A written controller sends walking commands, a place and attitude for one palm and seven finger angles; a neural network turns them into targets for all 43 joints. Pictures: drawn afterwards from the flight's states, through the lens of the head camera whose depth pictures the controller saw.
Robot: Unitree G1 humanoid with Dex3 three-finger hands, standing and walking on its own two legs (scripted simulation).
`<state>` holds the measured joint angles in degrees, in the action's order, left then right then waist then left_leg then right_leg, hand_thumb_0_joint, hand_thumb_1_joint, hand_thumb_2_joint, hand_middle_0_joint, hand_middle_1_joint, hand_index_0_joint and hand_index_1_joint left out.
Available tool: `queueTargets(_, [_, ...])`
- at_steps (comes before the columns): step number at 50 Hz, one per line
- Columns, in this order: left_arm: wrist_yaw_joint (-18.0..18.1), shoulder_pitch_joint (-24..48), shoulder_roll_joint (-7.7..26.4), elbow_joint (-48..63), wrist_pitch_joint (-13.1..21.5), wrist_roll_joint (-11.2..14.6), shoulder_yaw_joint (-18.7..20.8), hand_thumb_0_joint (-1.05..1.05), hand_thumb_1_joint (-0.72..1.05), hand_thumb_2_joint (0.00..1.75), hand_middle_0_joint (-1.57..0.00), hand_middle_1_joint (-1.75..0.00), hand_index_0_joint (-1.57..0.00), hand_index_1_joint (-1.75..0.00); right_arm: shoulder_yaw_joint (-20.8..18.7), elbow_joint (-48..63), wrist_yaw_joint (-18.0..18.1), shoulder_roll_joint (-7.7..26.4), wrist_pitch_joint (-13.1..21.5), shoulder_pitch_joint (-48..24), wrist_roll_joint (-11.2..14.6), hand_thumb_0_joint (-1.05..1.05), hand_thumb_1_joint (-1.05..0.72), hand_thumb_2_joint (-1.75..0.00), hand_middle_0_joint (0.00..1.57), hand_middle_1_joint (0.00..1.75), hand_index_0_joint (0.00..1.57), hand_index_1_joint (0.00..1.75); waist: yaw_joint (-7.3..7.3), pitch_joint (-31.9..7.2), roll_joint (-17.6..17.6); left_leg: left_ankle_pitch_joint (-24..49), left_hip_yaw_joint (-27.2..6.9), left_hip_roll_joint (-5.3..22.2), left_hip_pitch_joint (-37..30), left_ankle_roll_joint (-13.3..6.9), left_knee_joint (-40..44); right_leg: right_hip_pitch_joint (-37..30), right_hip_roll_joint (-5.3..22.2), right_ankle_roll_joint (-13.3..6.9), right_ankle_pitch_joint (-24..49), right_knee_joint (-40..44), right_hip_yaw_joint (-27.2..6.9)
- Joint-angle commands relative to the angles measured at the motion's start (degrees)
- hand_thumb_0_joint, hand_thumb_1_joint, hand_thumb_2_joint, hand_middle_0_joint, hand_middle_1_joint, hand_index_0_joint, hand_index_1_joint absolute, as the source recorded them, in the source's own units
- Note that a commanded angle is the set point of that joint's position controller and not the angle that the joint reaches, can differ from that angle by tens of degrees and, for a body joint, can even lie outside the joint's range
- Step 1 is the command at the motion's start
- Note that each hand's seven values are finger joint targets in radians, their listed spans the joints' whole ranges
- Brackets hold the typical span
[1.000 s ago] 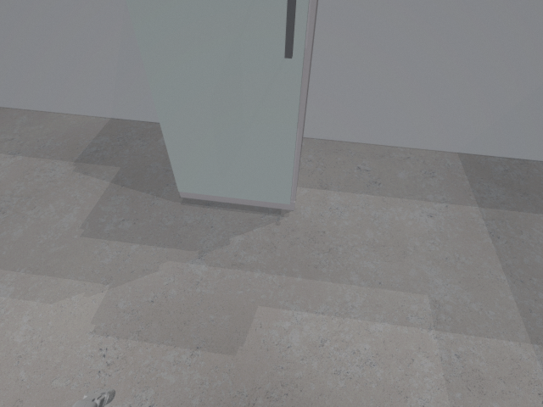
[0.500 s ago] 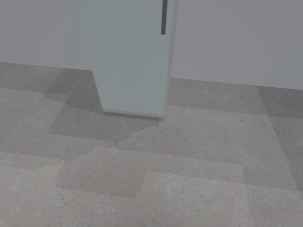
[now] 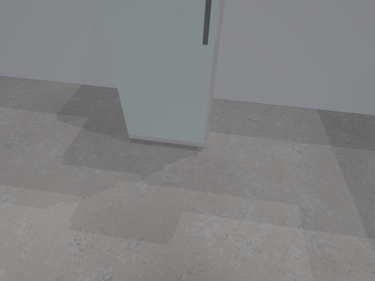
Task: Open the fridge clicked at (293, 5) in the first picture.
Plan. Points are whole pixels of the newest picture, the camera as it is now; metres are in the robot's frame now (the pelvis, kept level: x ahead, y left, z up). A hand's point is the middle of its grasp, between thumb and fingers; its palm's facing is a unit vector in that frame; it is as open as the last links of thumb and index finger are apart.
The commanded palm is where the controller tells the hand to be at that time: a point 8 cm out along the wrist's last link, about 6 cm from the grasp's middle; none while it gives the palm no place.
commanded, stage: look at it before walking up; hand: right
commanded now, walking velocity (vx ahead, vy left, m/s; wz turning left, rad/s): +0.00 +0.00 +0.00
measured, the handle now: out of the picture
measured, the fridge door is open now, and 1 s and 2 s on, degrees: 0 0 0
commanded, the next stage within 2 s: walk to a spot facing it in 0.44 s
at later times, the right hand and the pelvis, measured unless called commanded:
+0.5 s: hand out of the picture +0.07 -0.25 -0.16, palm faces -0.01 +0.94 -0.33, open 7.4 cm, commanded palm none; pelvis +0.00 +0.00 +0.00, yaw +0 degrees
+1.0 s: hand out of the picture +0.09 -0.16 -0.18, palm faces -0.08 +0.98 -0.20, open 7.4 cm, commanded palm none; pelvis +0.08 +0.03 -0.02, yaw +10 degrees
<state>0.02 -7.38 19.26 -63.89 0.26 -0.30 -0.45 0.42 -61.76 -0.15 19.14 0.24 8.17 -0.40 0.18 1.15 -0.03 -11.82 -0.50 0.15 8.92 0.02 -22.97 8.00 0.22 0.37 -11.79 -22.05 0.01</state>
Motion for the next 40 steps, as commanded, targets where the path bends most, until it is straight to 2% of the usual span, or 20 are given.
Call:
queueTargets(1, [0.6, 3.0, 11.7, 4.0, 1.6, -0.2, 2.4, 0.00, 0.90, 0.90, -0.20, -0.30, -0.20, -0.30, -2.3, 3.7, 0.8, 12.1, 1.4, -2.6, -0.3, 0.00, -0.90, -0.90, 0.20, 0.30, 0.20, 0.30, -0.12, -1.8, 0.5, 2.8, -6.5, 6.7, 0.8, -1.9, 5.0, 0.6, 6.1, -2.0, 4.0, 4.2, -5.7])
queueTargets(7, [0.6, 2.8, 11.5, 4.0, 1.5, -0.2, 2.4, 0.00, 0.90, 0.90, -0.20, -0.30, -0.20, -0.30, -2.4, 3.7, 0.8, 12.1, 1.4, -2.5, -0.3, 0.00, -0.90, -0.90, 0.20, 0.30, 0.20, 0.30, -0.12, -1.2, 1.0, 2.5, -6.6, 6.8, 1.2, -1.9, 5.6, 0.7, 6.1, -1.9, 3.9, 4.0, -5.5])
queueTargets(18, [0.6, 3.0, 11.7, 3.8, 1.7, -0.2, 2.4, 0.00, 0.90, 0.90, -0.20, -0.30, -0.20, -0.30, -2.3, 3.3, 0.8, 12.0, 1.5, -2.1, -0.2, 0.00, -0.90, -0.90, 0.20, 0.30, 0.20, 0.30, -0.13, -2.5, -0.1, 6.0, -6.3, 6.6, -0.1, -1.9, 4.9, -0.4, 6.4, -1.9, 6.2, 4.3, -5.8])
queueTargets(21, [0.7, 3.1, 11.8, 3.8, 1.6, -0.1, 2.4, 0.00, 0.90, 0.90, -0.20, -0.30, -0.20, -0.30, -2.3, 3.2, 0.8, 12.1, 1.5, -2.0, -0.2, 0.00, -0.90, -0.90, 0.20, 0.30, 0.20, 0.30, -0.13, -2.6, 0.5, 6.7, -6.3, 6.7, -0.3, -1.9, 5.1, -0.7, 6.4, -1.9, 6.7, 4.2, -5.7])
queueTargets(27, [0.7, 3.2, 11.9, 3.8, 1.6, -0.1, 2.3, 0.00, 0.90, 0.90, -0.20, -0.30, -0.20, -0.30, -2.2, 3.2, 0.8, 12.1, 1.3, -2.2, -0.3, 0.00, -0.90, -0.90, 0.20, 0.30, 0.20, 0.30, -0.06, -1.4, 0.2, 4.5, -6.3, 6.5, 0.3, -1.7, 5.5, -0.2, 6.4, -1.9, 5.1, 4.9, -5.9])
queueTargets(28, [0.6, 2.0, 9.0, 3.1, 1.4, -0.3, 1.7, 0.00, 0.90, 0.90, -0.20, -0.30, -0.20, -0.30, -1.7, 2.5, 0.8, 9.1, 1.0, -0.8, -0.2, 0.00, -0.90, -0.90, 0.20, 0.30, 0.20, 0.30, -0.08, -2.6, -0.1, 3.1, -6.3, 6.3, 0.1, -1.4, 5.5, -1.0, 6.5, -1.4, 3.7, 4.5, -4.9])
queueTargets(29, [0.6, 0.4, 6.5, 2.6, 0.9, -0.6, 1.2, 0.00, 0.90, 0.90, -0.20, -0.30, -0.20, -0.30, -1.3, 2.1, 0.8, 6.7, 0.3, 0.9, -0.2, 0.00, -0.90, -0.90, 0.20, 0.30, 0.20, 0.30, -0.02, -2.2, 0.3, -0.4, -6.8, 5.9, 1.3, -1.2, 5.0, -1.2, 6.3, -1.0, 0.5, 3.3, -3.9])
queueTargets(30, [0.5, -1.5, 5.2, 2.6, 0.5, -0.7, 1.1, 0.00, 0.90, 0.90, -0.20, -0.30, -0.20, -0.30, -1.3, 2.1, 0.7, 5.5, -0.3, 2.3, -0.4, 0.00, -0.90, -0.90, 0.20, 0.30, 0.20, 0.30, -0.15, -2.1, 0.8, -5.4, -7.5, 5.3, 2.4, -1.4, 4.4, -0.7, 6.3, -0.8, -4.4, 2.4, -3.1])
queueTargets(31, [0.5, -2.0, 5.2, 2.9, 0.2, -0.9, 1.4, 0.00, 0.90, 0.90, -0.20, -0.30, -0.20, -0.30, -1.5, 2.5, 0.4, 5.5, -0.8, 3.0, -0.6, 0.00, -0.90, -0.90, 0.20, 0.30, 0.20, 0.30, -0.02, 0.4, 0.4, -10.7, -8.3, 4.7, 5.0, -1.7, 4.3, 0.9, 6.3, -1.0, -10.1, 2.3, -2.8])
queueTargets(34, [0.6, -3.4, 6.8, 5.0, 0.1, -1.0, 2.6, 0.00, 0.90, 0.90, -0.20, -0.30, -0.20, -0.30, -2.6, 5.1, -0.6, 5.7, -1.3, 4.6, -0.9, 0.00, -0.90, -0.90, 0.20, 0.30, 0.20, 0.30, -0.02, 5.3, -0.5, -18.3, -9.4, 2.4, 11.0, -2.6, 1.3, 4.3, 7.9, -2.3, -20.9, 2.8, -4.1])
queueTargets(36, [0.7, -4.8, 7.4, 6.3, 0.4, -0.9, 3.4, 0.00, 0.90, 0.90, -0.20, -0.30, -0.20, -0.30, -3.2, 6.7, -1.0, 4.8, -1.1, 6.0, -1.0, 0.00, -0.90, -0.90, 0.20, 0.30, 0.20, 0.30, -0.21, 5.9, -1.8, -19.3, -9.1, 0.8, 14.5, -3.0, -3.0, 3.7, 9.9, -3.8, -24.2, 2.5, -6.0])
queueTargets(37, [0.8, -5.6, 7.7, 6.6, 0.7, -0.8, 3.8, 0.00, 0.90, 0.90, -0.20, -0.30, -0.20, -0.30, -3.4, 7.5, -1.2, 4.0, -0.8, 6.7, -1.0, 0.00, -0.90, -0.90, 0.20, 0.30, 0.20, 0.30, -0.32, 5.6, -3.7, -17.8, -7.7, -0.5, 16.6, -2.8, -6.7, 2.1, 11.8, -4.9, -24.4, 3.1, -7.9])
queueTargets(39, [1.0, -7.3, 8.8, 7.2, 1.5, -0.6, 4.7, 0.00, 0.90, 0.90, -0.20, -0.30, -0.20, -0.30, -3.7, 8.7, -1.6, 1.3, -0.1, 6.8, -0.9, 0.00, -0.90, -0.90, 0.20, 0.30, 0.20, 0.30, -0.79, 4.3, -9.9, -12.1, -1.1, -2.8, 19.4, -1.7, -17.3, -1.4, 17.8, -8.0, -19.1, 5.3, -11.7])
queueTargets(40, [1.0, -8.0, 8.3, 7.2, 1.9, -0.5, 5.0, 0.00, 0.90, 0.90, -0.20, -0.30, -0.20, -0.30, -3.8, 9.5, -1.8, 0.7, 0.2, 5.6, -0.8, 0.00, -0.90, -0.90, 0.20, 0.30, 0.20, 0.30, -1.07, 3.9, -10.4, -14.4, 1.0, -1.2, 20.8, -1.1, -19.9, -3.2, 20.1, -9.6, -13.4, 5.0, -11.4])
